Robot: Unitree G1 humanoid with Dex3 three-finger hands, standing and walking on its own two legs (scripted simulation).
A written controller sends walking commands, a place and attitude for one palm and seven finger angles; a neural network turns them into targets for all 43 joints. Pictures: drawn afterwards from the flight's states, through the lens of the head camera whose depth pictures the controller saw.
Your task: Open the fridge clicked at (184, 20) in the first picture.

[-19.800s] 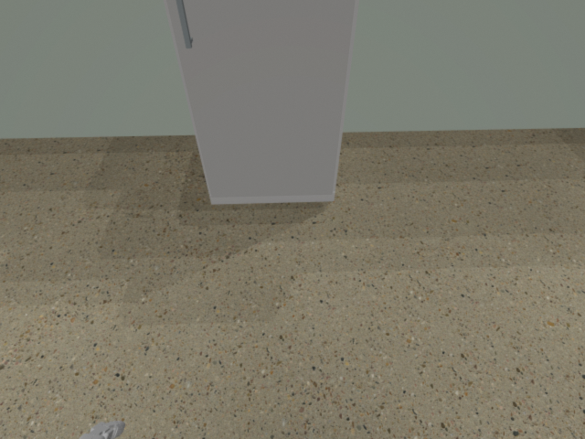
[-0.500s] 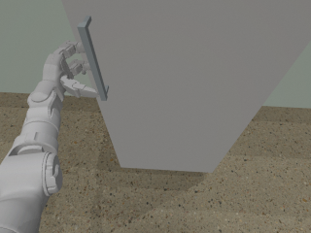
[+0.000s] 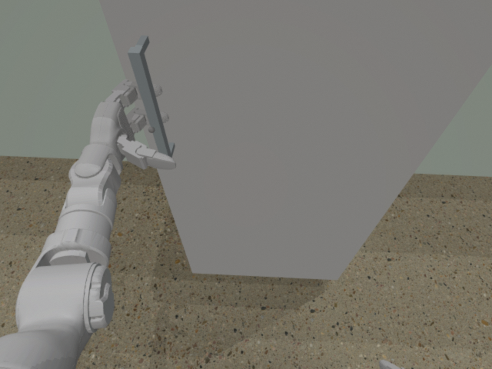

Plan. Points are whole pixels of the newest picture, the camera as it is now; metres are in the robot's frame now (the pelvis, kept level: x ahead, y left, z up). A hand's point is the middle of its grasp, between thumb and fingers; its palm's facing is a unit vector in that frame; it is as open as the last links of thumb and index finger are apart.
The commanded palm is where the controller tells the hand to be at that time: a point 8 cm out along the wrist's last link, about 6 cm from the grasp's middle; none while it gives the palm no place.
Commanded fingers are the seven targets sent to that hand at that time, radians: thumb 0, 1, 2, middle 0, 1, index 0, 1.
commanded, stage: move the hooked fingers beside the handle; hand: left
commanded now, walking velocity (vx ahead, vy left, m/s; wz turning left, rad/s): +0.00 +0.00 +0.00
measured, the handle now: (157, 110) +0.50 +0.15 +0.15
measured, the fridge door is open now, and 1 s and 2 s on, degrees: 0 0 0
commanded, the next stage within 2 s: none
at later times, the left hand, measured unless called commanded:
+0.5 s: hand (143, 130) +0.45 +0.16 +0.15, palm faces -0.05 -1.00 +0.00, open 13.9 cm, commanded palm +0.42 +0.21 +0.15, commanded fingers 0.00 -0.50 0.30 -0.30 -1.20 -0.30 -1.20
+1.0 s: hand (137, 131) +0.44 +0.17 +0.15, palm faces -0.06 -1.00 +0.00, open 13.9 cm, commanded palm +0.42 +0.23 +0.15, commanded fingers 0.00 -0.50 0.30 -0.30 -1.20 -0.30 -1.20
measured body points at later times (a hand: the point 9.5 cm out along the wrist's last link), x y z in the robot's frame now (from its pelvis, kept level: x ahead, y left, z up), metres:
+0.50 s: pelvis +0.01 -0.01 +0.00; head +0.04 -0.02 +0.45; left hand +0.44 +0.21 +0.15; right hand +0.10 -0.27 -0.11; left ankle -0.01 +0.09 -0.73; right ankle +0.03 -0.11 -0.73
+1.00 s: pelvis +0.00 -0.01 +0.00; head +0.04 -0.01 +0.45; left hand +0.44 +0.22 +0.16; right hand +0.09 -0.27 -0.11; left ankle -0.01 +0.09 -0.73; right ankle +0.03 -0.11 -0.73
